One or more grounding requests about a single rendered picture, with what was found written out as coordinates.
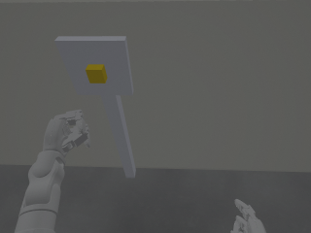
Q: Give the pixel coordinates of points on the left robot forearm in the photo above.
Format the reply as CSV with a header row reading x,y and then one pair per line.
x,y
40,204

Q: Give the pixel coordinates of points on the panel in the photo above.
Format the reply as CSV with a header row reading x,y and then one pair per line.
x,y
111,51

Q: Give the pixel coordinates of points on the button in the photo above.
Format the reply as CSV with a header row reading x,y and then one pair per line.
x,y
96,73

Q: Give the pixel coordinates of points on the robot right hand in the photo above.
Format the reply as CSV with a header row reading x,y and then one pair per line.
x,y
250,224

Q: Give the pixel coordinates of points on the robot left hand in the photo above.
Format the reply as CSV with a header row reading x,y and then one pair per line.
x,y
59,137

